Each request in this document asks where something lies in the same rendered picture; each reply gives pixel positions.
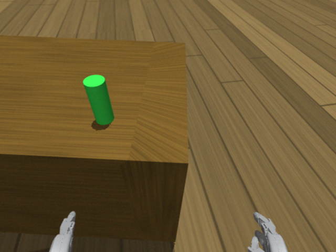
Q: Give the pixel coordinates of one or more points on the left robot hand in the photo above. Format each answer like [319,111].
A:
[63,241]

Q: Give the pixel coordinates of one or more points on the can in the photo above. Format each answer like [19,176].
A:
[96,89]

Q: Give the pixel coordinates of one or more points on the right robot hand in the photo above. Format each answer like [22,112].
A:
[269,239]

